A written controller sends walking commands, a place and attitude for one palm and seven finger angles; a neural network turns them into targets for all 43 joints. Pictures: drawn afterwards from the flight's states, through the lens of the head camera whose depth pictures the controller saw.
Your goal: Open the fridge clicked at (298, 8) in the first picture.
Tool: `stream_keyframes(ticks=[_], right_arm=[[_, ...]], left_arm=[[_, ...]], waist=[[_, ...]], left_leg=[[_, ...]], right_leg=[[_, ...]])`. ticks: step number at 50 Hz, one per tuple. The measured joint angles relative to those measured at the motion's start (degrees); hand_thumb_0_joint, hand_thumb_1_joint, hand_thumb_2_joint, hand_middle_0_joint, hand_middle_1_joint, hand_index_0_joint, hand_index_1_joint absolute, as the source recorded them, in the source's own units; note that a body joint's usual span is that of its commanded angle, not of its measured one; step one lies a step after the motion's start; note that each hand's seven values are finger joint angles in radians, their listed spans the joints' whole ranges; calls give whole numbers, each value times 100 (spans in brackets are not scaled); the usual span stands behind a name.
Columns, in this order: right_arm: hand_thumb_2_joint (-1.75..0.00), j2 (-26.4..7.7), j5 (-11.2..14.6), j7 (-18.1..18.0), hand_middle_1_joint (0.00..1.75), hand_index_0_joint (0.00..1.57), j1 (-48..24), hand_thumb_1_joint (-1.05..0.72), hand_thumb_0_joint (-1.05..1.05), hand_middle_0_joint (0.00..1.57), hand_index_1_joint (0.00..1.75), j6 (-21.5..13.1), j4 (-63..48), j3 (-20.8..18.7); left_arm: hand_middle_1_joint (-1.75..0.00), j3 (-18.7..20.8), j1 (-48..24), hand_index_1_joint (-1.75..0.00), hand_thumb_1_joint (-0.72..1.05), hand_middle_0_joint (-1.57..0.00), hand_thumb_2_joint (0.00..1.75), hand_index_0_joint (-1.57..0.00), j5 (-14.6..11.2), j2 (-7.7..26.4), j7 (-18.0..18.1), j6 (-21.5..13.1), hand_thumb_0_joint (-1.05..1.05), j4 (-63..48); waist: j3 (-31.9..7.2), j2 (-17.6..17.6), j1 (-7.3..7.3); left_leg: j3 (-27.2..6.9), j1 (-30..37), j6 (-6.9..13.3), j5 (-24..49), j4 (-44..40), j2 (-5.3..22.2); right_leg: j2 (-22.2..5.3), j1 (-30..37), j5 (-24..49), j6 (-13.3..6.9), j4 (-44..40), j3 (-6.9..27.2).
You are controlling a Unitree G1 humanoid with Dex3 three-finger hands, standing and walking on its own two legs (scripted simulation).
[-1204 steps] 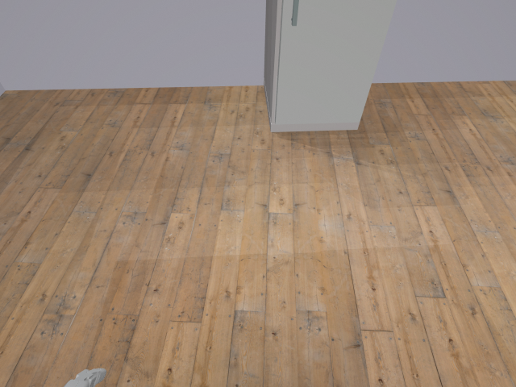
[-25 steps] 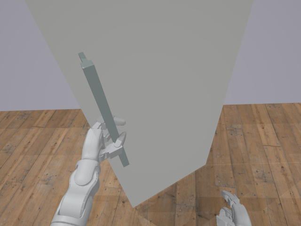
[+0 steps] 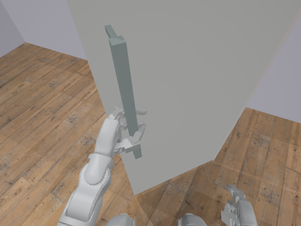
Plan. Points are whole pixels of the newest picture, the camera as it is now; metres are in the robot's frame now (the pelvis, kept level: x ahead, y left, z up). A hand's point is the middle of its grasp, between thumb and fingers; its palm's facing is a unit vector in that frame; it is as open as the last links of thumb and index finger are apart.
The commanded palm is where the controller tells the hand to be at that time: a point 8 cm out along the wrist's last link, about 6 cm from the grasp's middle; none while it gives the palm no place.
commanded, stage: walk backward, drawing the door open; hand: left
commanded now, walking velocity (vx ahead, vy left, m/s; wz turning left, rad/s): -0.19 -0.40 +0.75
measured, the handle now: (127, 111) +0.35 +0.05 +0.14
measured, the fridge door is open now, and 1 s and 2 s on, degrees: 48 79 74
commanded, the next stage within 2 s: stop walking and hold the door back in 0.80 s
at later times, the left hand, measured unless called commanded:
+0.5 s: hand (184, 183) +0.19 -0.06 +0.11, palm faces +0.21 -0.97 -0.14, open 6.4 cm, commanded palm +0.15 -0.03 +0.12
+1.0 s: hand (256, 218) +0.13 -0.18 +0.11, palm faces +0.72 -0.67 -0.19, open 6.4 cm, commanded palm +0.08 -0.13 +0.11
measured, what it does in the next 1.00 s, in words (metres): steps to the right, turning left: left foot, then right foot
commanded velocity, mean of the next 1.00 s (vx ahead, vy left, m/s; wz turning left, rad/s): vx -0.15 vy -0.30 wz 0.66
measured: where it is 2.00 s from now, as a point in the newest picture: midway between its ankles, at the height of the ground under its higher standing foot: outside the picture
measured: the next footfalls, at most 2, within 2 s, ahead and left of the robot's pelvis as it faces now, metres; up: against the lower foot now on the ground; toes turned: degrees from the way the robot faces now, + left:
left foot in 0.02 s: +0.08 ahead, +0.12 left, +0.00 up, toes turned +4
right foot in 0.20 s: +0.08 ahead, -0.24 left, +0.00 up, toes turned +8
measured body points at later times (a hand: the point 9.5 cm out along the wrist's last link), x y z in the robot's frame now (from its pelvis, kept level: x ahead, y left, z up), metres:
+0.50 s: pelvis -0.06 -0.23 +0.00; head +0.01 -0.21 +0.45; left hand +0.17 -0.01 +0.12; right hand +0.21 -0.36 -0.09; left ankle -0.10 -0.05 -0.70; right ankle +0.04 -0.32 -0.66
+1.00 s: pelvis +0.00 -0.48 +0.00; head +0.06 -0.44 +0.45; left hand +0.08 -0.15 +0.12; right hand +0.28 -0.50 -0.11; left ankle -0.12 -0.29 -0.69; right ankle +0.15 -0.55 -0.71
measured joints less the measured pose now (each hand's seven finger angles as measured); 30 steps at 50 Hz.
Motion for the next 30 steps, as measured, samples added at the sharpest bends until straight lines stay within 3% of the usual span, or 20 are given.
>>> stream_keyframes(ticks=[1, 2, 5, 7, 9, 10, 12, 15, 17, 19, 20, 21, 23, 25, 27, 28, 29, 30], right_arm=[[-90, -52, -33, 4, 30, 20, 24, -91, 2, 20, 30, -60, -125, 8], [-90, -16, -73, 3, 30, 20, -63, -91, 2, 20, 30, -84, -139, 1], [-90, 139, -143, 119, 29, 20, -273, -91, 2, 20, 30, 43, -88, 101], [-90, 139, -138, 207, 29, 20, -266, -91, 2, 20, 30, 50, -143, 115], [-90, 116, -75, 256, 30, 20, -197, -91, 2, 20, 30, 30, -204, 94], [-90, 150, -29, 268, 30, 20, -171, -91, 2, 20, 30, 25, -210, 93], [-90, 85, 26, 209, 30, 20, -359, -91, 2, 20, 30, -19, -70, 49], [-90, 25, 7, 111, 30, 20, -412, -91, 2, 20, 30, -43, 12, -17], [-90, 39, 12, 62, 30, 20, -373, -91, 2, 20, 30, -65, -31, -20], [-90, 38, -5, 42, 30, 20, -311, -91, 2, 20, 30, -96, -164, 21], [-90, -15, -31, 50, 30, 20, -253, -91, 2, 20, 30, -121, -304, 42], [-90, -10, -81, 53, 30, 20, -258, -91, 2, 20, 30, -153, -370, 16], [-90, 114, -126, 88, 29, 20, -356, -91, 2, 20, 30, -32, -329, 38], [-90, 153, -154, 195, 29, 20, -350, -91, 2, 20, 30, 49, -284, 96], [-90, 100, -116, 280, 29, 20, -301, -91, 2, 20, 30, 49, -288, 97], [-90, 73, -63, 317, 30, 20, -260, -91, 2, 20, 30, 47, -305, 88], [-90, 86, -1, 346, 30, 20, -208, -91, 2, 20, 30, 51, -320, 90], [-90, 88, 51, 358, 30, 20, -261, -91, 2, 20, 30, 67, -283, 99]], left_arm=[[-136, -35, -8, -137, 65, -39, 77, -32, -24, -6, -36, -76, 1, -71], [-137, -41, -98, -137, 65, -40, 77, -32, -3, 53, -50, -201, 1, -75], [-138, 12, -140, -137, 64, -41, 77, -31, 40, 217, -87, -346, 1, -109], [-139, -16, -66, -137, 64, -42, 77, -31, 5, 217, -60, -277, 1, -191], [-137, -75, 12, -138, 65, -42, 78, -31, -49, 205, -29, -218, 1, -276], [-136, -74, 65, -138, 64, -42, 78, -31, -57, 242, -10, -167, 1, -383], [-135, -38, 75, -138, 64, -42, 78, -31, -10, 168, 32, -115, 1, -451], [-134, -83, 161, -139, 64, -41, 78, -32, -12, 70, 49, -94, 1, -331], [-133, -116, 183, -139, 64, -40, 78, -33, -13, 77, 9, -113, 1, -260], [-134, -134, 181, -139, 64, -40, 79, -34, -48, 99, -23, -150, 2, -283], [-134, -142, 180, -139, 63, -41, 79, -33, -61, 84, -34, -188, 2, -345], [-135, -133, 92, -139, 63, -41, 79, -33, -48, 108, -43, -267, 2, -357], [-136, -44, -108, -139, 62, -42, 79, -32, 40, 216, -79, -434, 1, -256], [-137, 32, -108, -139, 63, -43, 79, -31, 83, 243, -82, -411, 1, -245], [-137, 55, -82, -139, 63, -43, 79, -30, 32, 221, -51, -330, 1, -278], [-137, 64, -57, -139, 63, -43, 79, -30, -14, 217, -30, -292, 1, -313], [-136, 91, -13, -139, 63, -42, 79, -29, -50, 252, -5, -239, 1, -397], [-135, 171, 18, -139, 63, -42, 80, -29, -48, 266, 32, -196, 1, -486]], waist=[[-92, 93, 13], [16, 33, 28], [344, -152, 192], [397, 8, 240], [321, 130, 302], [206, -20, 365], [352, -20, 406], [369, 5, 242], [317, -92, 155], [199, -207, 112], [86, -128, 111], [83, -98, 71], [370, -277, 149], [483, -219, 236], [545, 47, 299], [529, 148, 344], [448, 98, 406], [447, 37, 487]], left_leg=[[-190, 111, 172, 471, -557, 78], [-307, -19, 200, 665, -455, 82], [-567, 33, -75, 940, -656, 167], [-917, 14, -216, 1208, -1034, 293], [-1138, -154, -251, 1171, -1203, 392], [-1081, -354, -253, 707, -965, 308], [-978, -651, -197, -209, 392, 193], [-429, -612, -130, -604, 1349, 76], [18, -254, -100, -654, 1000, 62], [309, 284, -31, -158, -131, 42], [233, 556, 100, 583, -827, 137], [67, 524, 127, 598, -954, 201], [-159, 442, -61, 549, -737, 223], [-443, 445, -270, 749, -951, 358], [-823, 375, -398, 1017, -1209, 529], [-947, 290, -369, 1052, -1252, 601], [-986, 146, -302, 798, -1141, 573], [-992, -35, -246, 296, -687, 518]], right_leg=[[131, -313, -344, 24, 490, -38], [229, -548, -634, 114, 1101, 109], [545, -808, -617, 287, 2055, 557], [631, -579, -614, 256, 1492, 604], [548, 4, -620, 78, 111, 639], [357, 183, -503, -98, -516, 702], [273, 86, 4, -58, -353, 545], [94, 226, 101, -45, -417, 138], [-26, 267, 127, -114, -492, -119], [-111, 75, 73, -201, -302, -327], [-30, -172, -11, -201, 6, -402], [65, -418, -329, -102, 473, -321], [272, -659, -642, 109, 1388, 194], [423, -720, -597, 201, 1677, 440], [453, -417, -486, 198, 965, 533], [404, -149, -359, 151, 343, 566], [245, 107, -233, 110, -330, 617], [164, 41, 185, 150, -422, 568]])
